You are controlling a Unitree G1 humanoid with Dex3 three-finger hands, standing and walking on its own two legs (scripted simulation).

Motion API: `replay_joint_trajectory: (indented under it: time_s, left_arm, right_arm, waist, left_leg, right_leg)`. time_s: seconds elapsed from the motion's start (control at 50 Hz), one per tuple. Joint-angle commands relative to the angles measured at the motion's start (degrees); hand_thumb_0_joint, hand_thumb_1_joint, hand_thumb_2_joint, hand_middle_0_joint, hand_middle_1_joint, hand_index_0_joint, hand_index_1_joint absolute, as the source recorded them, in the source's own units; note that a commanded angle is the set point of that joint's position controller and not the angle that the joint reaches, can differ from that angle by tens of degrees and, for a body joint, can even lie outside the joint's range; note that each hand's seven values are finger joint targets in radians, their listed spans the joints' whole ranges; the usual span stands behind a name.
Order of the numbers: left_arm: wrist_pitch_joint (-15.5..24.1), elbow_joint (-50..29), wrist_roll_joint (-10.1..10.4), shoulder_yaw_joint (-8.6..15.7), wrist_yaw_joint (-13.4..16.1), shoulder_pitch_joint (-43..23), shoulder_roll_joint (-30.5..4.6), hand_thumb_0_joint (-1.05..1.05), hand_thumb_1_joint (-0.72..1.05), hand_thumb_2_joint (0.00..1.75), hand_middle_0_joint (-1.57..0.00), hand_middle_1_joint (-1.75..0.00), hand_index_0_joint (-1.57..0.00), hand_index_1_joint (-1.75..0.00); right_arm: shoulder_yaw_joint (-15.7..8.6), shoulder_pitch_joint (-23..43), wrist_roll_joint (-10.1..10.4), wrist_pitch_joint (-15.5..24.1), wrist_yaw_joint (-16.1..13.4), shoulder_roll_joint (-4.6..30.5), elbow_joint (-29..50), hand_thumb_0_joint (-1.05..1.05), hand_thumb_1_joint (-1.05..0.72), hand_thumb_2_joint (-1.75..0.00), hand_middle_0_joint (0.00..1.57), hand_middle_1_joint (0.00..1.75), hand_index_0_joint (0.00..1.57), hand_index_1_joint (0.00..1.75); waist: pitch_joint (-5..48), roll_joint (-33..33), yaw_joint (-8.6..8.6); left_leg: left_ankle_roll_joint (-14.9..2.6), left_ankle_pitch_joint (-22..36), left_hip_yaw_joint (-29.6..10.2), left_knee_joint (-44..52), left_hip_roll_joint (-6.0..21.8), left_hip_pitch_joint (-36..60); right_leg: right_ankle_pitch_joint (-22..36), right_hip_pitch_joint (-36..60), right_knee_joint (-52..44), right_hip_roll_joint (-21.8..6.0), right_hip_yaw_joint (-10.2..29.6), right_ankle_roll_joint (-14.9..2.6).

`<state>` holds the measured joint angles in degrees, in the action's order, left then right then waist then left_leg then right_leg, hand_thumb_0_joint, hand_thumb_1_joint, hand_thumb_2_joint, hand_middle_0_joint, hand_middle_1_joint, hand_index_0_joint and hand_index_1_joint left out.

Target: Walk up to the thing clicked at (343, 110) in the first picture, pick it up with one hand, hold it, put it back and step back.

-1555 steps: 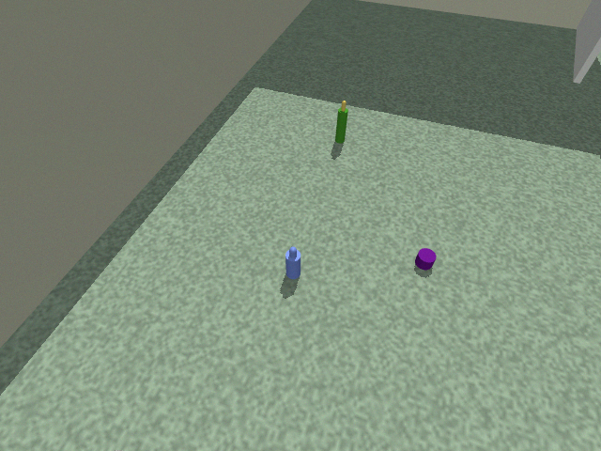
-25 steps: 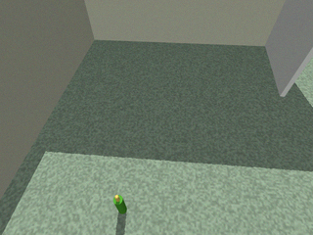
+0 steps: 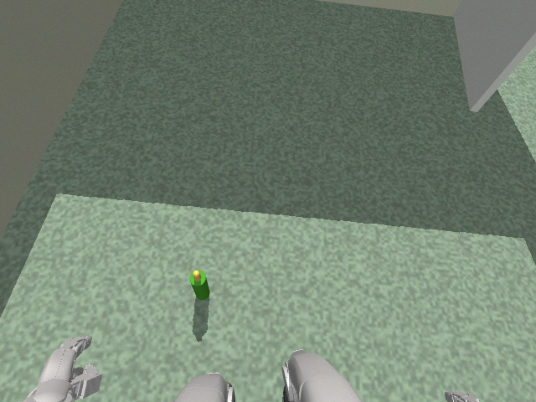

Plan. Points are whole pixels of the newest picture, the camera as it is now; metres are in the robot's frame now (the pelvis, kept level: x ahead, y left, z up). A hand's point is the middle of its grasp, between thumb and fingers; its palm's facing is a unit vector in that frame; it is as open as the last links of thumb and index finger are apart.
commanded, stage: step back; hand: left
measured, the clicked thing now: (199, 283) +0.44 +0.17 -0.64
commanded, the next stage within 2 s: none
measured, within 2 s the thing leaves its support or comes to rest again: neither
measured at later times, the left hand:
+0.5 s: hand out of the picture +0.00 +0.24 -0.14, palm faces -0.07 -0.91 -0.41, open 7.4 cm
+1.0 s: hand out of the picture -0.13 +0.27 -0.15, palm faces -0.03 -0.93 -0.36, open 7.4 cm
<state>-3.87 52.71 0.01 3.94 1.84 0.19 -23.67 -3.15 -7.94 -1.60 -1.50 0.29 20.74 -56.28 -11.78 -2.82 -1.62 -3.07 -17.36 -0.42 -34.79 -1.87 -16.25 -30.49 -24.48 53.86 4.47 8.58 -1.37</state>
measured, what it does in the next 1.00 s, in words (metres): walks backwards: right foot, then left foot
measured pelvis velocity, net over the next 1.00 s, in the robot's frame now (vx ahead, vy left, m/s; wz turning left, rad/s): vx -0.25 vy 0.01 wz -0.05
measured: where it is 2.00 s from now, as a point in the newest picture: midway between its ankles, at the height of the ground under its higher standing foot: outside the picture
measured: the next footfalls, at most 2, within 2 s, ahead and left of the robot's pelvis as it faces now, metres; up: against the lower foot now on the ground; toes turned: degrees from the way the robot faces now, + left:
right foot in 0.34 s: -0.06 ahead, -0.12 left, +0.00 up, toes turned -2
left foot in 0.72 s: -0.15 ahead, +0.12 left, +0.00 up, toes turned -3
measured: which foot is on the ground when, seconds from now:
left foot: down 0.00-0.38, up 0.40-0.70, down 0.72-1.00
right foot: up 0.00-0.32, down 0.34-0.74, up 0.76-1.00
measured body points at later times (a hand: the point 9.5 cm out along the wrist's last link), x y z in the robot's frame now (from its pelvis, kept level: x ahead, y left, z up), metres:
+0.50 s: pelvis -0.10 -0.01 +0.00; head -0.06 -0.03 +0.45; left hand +0.01 +0.29 -0.11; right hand -0.02 -0.33 -0.13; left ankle -0.08 +0.11 -0.67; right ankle -0.10 -0.12 -0.73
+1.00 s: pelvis -0.25 +0.01 +0.00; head -0.19 +0.03 +0.44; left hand -0.13 +0.32 -0.13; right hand -0.15 -0.31 -0.10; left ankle -0.19 +0.12 -0.73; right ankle -0.31 -0.15 -0.65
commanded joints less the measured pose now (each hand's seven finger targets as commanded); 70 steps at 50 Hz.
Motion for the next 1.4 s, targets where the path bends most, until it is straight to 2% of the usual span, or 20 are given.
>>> replay_joint_trajectory:
  time_s: [0.0,0.18,0.28,0.32,0.34,0.38,0.48,0.56,0.68,0.7,0.72,0.76,0.84,0.96,1.06,1.12,1.14,1.16,1.24,1.38]
  left_arm:
    - [0.51,-2.69,0.25,1.6,0.54,6.6,-8.63,0.0,0.9,0.9,-0.2,-0.3,-0.2,-0.3]
    - [1.68,-5.93,-0.95,2.74,-0.18,6.16,-8.53,0.0,0.9,0.9,-0.2,-0.3,-0.2,-0.3]
    - [2.23,-4.42,-1.43,3.24,-0.97,12.14,-7.75,0.0,0.9,0.9,-0.2,-0.3,-0.2,-0.3]
    - [2.64,-3.25,-1.95,3.59,-1.03,15.67,-8.15,0.0,0.9,0.9,-0.2,-0.3,-0.2,-0.3]
    - [2.94,-4.17,-2.45,4.37,-1.03,14.58,-11.33,0.0,0.9,0.9,-0.2,-0.3,-0.2,-0.3]
    - [3.04,-8.5,-2.39,5.38,-1.11,7.53,-17.92,0.0,0.9,0.9,-0.2,-0.3,-0.2,-0.3]
    - [3.17,-11.03,-1.88,4.44,-0.45,1.64,-10.5,0.0,0.9,0.9,-0.2,-0.3,-0.2,-0.3]
    - [2.82,-11.7,-2.29,4.06,-0.13,8.69,-9.3,0.0,0.9,0.9,-0.2,-0.3,-0.2,-0.3]
    - [0.99,-13.3,-1.05,3.64,-0.74,7.14,-11.29,0.0,0.9,0.9,-0.2,-0.3,-0.2,-0.3]
    - [0.66,-13.85,-0.88,3.04,-0.88,7.3,-9.39,0.0,0.9,0.9,-0.2,-0.3,-0.2,-0.3]
    - [0.57,-14.59,-0.58,2.72,-1.03,7.5,-7.34,0.0,0.9,0.9,-0.2,-0.3,-0.2,-0.3]
    - [0.78,-14.6,-1.54,4.14,0.12,1.88,-9.8,0.0,0.9,0.9,-0.2,-0.3,-0.2,-0.3]
    - [0.95,-10.89,-0.27,4.17,-0.63,9.92,-8.8,0.0,0.9,0.9,-0.2,-0.3,-0.2,-0.3]
    - [1.54,-11.51,-1.02,3.71,-0.66,8.95,-7.6,0.0,0.9,0.9,-0.2,-0.3,-0.2,-0.3]
    - [2.21,-8.39,-1.19,3.74,-1.26,14.6,-7.57,0.0,0.9,0.9,-0.2,-0.3,-0.2,-0.3]
    - [2.79,-6.1,-2.46,5.02,-1.6,18.72,-10.87,0.0,0.9,0.9,-0.2,-0.3,-0.2,-0.3]
    - [2.8,-7.53,-2.81,6.37,-1.68,16.76,-15.58,0.0,0.9,0.9,-0.2,-0.3,-0.2,-0.3]
    - [2.42,-10.21,-2.91,7.03,-1.64,11.49,-21.31,0.0,0.9,0.9,-0.2,-0.3,-0.2,-0.3]
    - [2.78,-12.55,-2.58,4.95,-0.72,1.0,-11.71,0.0,0.9,0.9,-0.2,-0.3,-0.2,-0.3]
    - [2.03,-12.68,-2.86,4.74,0.13,9.36,-10.55,0.0,0.9,0.9,-0.2,-0.3,-0.2,-0.3]
  right_arm:
    - [-3.52,3.63,-0.18,1.41,-2.26,14.24,6.85,0.0,-0.9,-0.9,0.2,0.3,0.2,0.3]
    - [-4.08,-2.46,0.2,1.21,-2.56,14.81,8.69,0.0,-0.9,-0.9,0.2,0.3,0.2,0.3]
    - [-3.89,2.12,0.4,0.79,-1.97,15.8,10.39,0.0,-0.9,-0.9,0.2,0.3,0.2,0.3]
    - [-3.51,4.11,1.11,0.28,-1.71,14.96,10.29,0.0,-0.9,-0.9,0.2,0.3,0.2,0.3]
    - [-3.08,4.37,1.49,0.18,-1.52,13.41,10.76,0.0,-0.9,-0.9,0.2,0.3,0.2,0.3]
    - [-3.01,3.75,1.1,-0.35,-2.24,11.98,10.5,0.0,-0.9,-0.9,0.2,0.3,0.2,0.3]
    - [-2.15,-3.03,1.94,0.05,-1.98,11.96,7.32,0.0,-0.9,-0.9,0.2,0.3,0.2,0.3]
    - [-1.33,-1.33,1.9,0.86,-2.51,11.49,9.64,0.0,-0.9,-0.9,0.2,0.3,0.2,0.3]
    - [-2.63,-8.06,0.45,1.53,-2.14,11.04,7.59,0.0,-0.9,-0.9,0.2,0.3,0.2,0.3]
    - [-3.25,-7.6,-0.29,1.73,-2.11,12.64,7.83,0.0,-0.9,-0.9,0.2,0.3,0.2,0.3]
    - [-4.45,-6.8,-1.11,1.82,-2.03,17.69,8.57,0.0,-0.9,-0.9,0.2,0.3,0.2,0.3]
    - [-5.46,-1.29,-1.01,1.82,-1.76,23.17,10.65,0.0,-0.9,-0.9,0.2,0.3,0.2,0.3]
    - [-2.9,2.77,-0.44,2.26,-2.49,14.17,11.69,0.0,-0.9,-0.9,0.2,0.3,0.2,0.3]
    - [-3.7,-2.57,0.13,1.7,-2.7,14.85,12.06,0.0,-0.9,-0.9,0.2,0.3,0.2,0.3]
    - [-4.17,1.31,-0.08,0.55,-2.03,16.76,14.2,0.0,-0.9,-0.9,0.2,0.3,0.2,0.3]
    - [-3.37,2.2,1.03,-0.39,-1.63,14.5,14.66,0.0,-0.9,-0.9,0.2,0.3,0.2,0.3]
    - [-2.35,1.51,1.27,-0.39,-1.81,10.79,15.48,0.0,-0.9,-0.9,0.2,0.3,0.2,0.3]
    - [-3.42,4.09,1.08,-0.66,-2.94,12.7,15.74,0.0,-0.9,-0.9,0.2,0.3,0.2,0.3]
    - [-3.15,-2.95,1.64,-0.25,-2.05,13.02,10.82,0.0,-0.9,-0.9,0.2,0.3,0.2,0.3]
    - [-1.78,-3.61,0.6,1.32,-2.56,10.42,11.91,0.0,-0.9,-0.9,0.2,0.3,0.2,0.3]
  waist:
    - [16.52,11.94,2.81]
    - [15.03,9.73,-1.04]
    - [17.62,9.72,1.82]
    - [17.33,7.22,3.81]
    - [15.43,-1.62,3.19]
    - [8.96,-13.51,3.99]
    - [10.02,-4.34,0.0]
    - [13.81,-6.28,4.17]
    - [17.13,-6.69,0.91]
    - [16.64,-2.45,1.12]
    - [16.68,10.36,1.33]
    - [10.83,17.78,-1.85]
    - [11.37,9.22,4.1]
    - [13.82,11.52,-0.38]
    - [17.29,15.29,1.54]
    - [17.84,7.15,3.33]
    - [14.89,-7.86,3.14]
    - [10.97,-15.16,6.06]
    - [7.15,-5.17,-0.23]
    - [14.31,-10.2,4.47]
  left_leg:
    - [-3.43,39.77,-11.65,8.28,13.08,14.8]
    - [-10.76,34.88,-13.72,7.33,17.39,15.64]
    - [-8.36,22.51,-12.55,5.64,16.86,8.01]
    - [-4.08,14.5,-10.26,2.33,13.84,0.77]
    - [-0.53,6.37,-6.33,-4.21,7.59,-6.65]
    - [3.54,-19.34,-5.15,-26.73,-3.82,-8.19]
    - [4.12,-9.33,-8.46,-35.04,-6.59,-9.35]
    - [4.81,-12.19,-5.8,-20.99,-3.3,-13.9]
    - [2.78,5.48,1.1,12.91,-0.02,3.74]
    - [1.79,10.84,-4.43,13.22,3.06,7.36]
    - [-2.41,18.0,-20.49,14.27,15.14,10.84]
    - [-15.32,19.75,-32.88,18.08,26.6,-4.56]
    - [-7.7,32.27,-11.6,9.79,14.23,6.57]
    - [-11.57,32.39,-12.06,6.78,16.11,15.18]
    - [-8.94,20.91,-11.0,4.41,15.32,7.63]
    - [-2.1,6.75,-8.34,-2.54,8.77,-6.43]
    - [1.78,-9.73,-5.02,-12.83,-1.28,-18.39]
    - [3.6,-19.05,-6.68,-27.65,-3.22,-11.9]
    - [3.15,-8.18,-8.86,-35.37,-5.79,-10.28]
    - [4.29,-13.67,-2.95,-10.34,-0.09,-10.92]
  right_leg:
    - [3.6,-4.77,10.89,1.01,3.03,-0.1]
    - [1.11,-0.97,-0.92,-1.64,-1.7,2.36]
    - [8.28,9.98,-17.63,-3.58,-5.43,0.24]
    - [18.43,17.02,-27.79,-5.33,-3.63,-1.84]
    - [21.74,17.04,-30.04,-12.16,8.05,-5.29]
    - [24.19,2.46,-37.39,-27.81,25.43,-17.9]
    - [36.76,8.31,-30.67,-15.38,4.22,-9.97]
    - [42.62,24.15,-26.74,-16.21,4.48,-11.14]
    - [39.82,18.62,-17.94,-15.2,1.96,-7.45]
    - [31.35,12.0,-16.37,-12.78,1.12,-4.4]
    - [16.07,1.47,-7.98,-5.6,-3.45,-1.34]
    - [-6.97,1.02,12.01,-0.09,1.77,0.91]
    - [2.21,-5.66,18.84,2.2,3.22,0.23]
    - [0.42,-4.56,5.32,-0.12,-0.48,3.71]
    - [7.94,8.79,-18.78,-3.51,-6.45,2.08]
    - [15.31,19.76,-29.42,-7.22,0.76,-1.96]
    - [12.62,19.36,-33.54,-18.22,17.01,-5.91]
    - [11.1,0.1,-38.45,-28.5,25.67,-15.68]
    - [23.59,0.58,-31.73,-15.95,3.93,-8.98]
    - [37.82,22.43,-24.5,-18.59,4.02,-10.18]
